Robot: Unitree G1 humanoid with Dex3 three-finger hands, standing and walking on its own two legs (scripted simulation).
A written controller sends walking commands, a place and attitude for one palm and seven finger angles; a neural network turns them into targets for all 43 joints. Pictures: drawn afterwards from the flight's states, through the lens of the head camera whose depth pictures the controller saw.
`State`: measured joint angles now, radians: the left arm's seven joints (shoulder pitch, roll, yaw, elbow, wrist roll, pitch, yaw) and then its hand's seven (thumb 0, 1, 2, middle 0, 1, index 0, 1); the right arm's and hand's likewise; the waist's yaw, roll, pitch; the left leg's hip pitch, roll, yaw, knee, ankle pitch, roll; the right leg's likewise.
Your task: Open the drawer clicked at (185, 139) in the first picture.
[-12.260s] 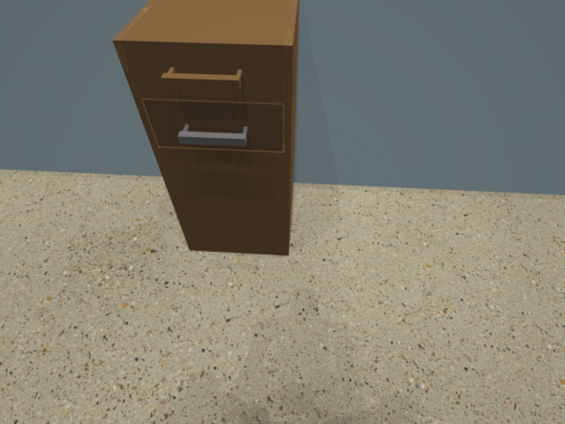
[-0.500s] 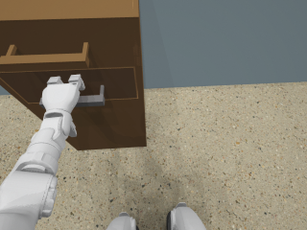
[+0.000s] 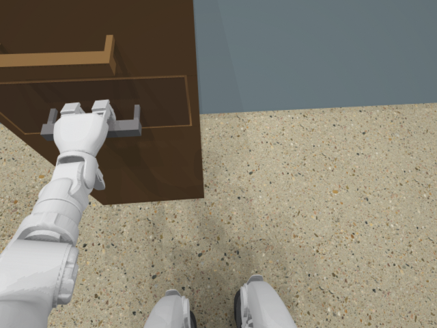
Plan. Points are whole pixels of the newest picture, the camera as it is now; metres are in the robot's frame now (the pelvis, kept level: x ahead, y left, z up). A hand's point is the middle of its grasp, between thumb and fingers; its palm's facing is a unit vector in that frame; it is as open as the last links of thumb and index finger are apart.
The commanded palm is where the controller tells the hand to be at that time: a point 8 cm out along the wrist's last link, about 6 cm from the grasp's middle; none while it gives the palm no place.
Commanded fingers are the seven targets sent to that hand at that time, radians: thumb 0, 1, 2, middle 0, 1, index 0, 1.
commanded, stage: lower the fingers behind the handle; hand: left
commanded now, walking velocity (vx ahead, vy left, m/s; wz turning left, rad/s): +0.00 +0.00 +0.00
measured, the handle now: (94, 120) +0.53 +0.23 -0.03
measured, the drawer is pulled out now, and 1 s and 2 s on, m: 0.00 0.00 0.03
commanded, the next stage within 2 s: close the thumb around the handle in 0.58 s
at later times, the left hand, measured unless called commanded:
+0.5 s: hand (97, 145) +0.48 +0.23 -0.05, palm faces -0.08 -0.03 -1.00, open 13.8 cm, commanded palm +0.46 +0.22 +0.01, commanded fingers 0.00 -0.50 0.30 -0.30 -1.20 -0.30 -1.20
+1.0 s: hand (94, 147) +0.48 +0.23 -0.04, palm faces -0.06 -0.03 -1.00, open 10.9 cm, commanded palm +0.46 +0.22 +0.01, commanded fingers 0.00 0.45 0.71 -0.37 -1.30 -0.37 -1.30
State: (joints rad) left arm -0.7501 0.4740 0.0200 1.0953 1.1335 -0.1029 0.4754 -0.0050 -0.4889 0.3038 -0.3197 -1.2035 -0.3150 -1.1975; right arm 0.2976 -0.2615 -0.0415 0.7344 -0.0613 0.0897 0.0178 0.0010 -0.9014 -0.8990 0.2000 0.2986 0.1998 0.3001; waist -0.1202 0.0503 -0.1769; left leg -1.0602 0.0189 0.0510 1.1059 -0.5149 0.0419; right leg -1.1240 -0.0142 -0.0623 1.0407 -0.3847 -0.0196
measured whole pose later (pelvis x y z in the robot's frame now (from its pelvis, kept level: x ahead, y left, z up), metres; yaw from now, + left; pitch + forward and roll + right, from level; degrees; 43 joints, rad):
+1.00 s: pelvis +0.00 +0.00 -0.01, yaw +0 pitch +28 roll -2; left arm -0.76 0.48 0.01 1.07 1.13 -0.10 0.47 -0.01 -0.05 0.49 -0.34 -1.25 -0.35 -1.25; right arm 0.27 -0.27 -0.04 0.73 -0.06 0.08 0.01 0.00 -0.90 -0.90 0.20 0.30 0.20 0.30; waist -0.12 0.05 -0.18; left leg -1.12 0.02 0.04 1.17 -0.54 0.04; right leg -1.17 -0.01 -0.07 1.09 -0.41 -0.02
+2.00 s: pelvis +0.03 +0.01 +0.01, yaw -2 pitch +26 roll -1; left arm -0.43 0.39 0.03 0.78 1.11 -0.07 0.51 0.01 0.70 0.76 -0.28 -1.35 -0.40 -1.35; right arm 0.24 -0.25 -0.06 0.70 -0.06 0.13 0.03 0.00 -0.90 -0.90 0.20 0.30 0.20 0.30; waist -0.07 0.05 -0.18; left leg -0.96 0.03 0.08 1.06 -0.56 0.04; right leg -1.05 0.01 -0.03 1.01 -0.42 -0.01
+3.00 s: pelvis +0.04 +0.00 +0.01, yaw -3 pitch +21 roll -1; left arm 0.13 0.31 -0.02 0.33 1.12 0.01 0.58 0.00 0.68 0.74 -0.30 -1.35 -0.41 -1.35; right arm 0.14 -0.23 -0.04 0.61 -0.06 0.08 0.02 0.01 -0.90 -0.90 0.20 0.30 0.20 0.30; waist -0.03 0.03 -0.17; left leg -0.83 0.01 0.05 1.05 -0.59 0.03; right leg -0.93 0.02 0.00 1.03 -0.45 -0.02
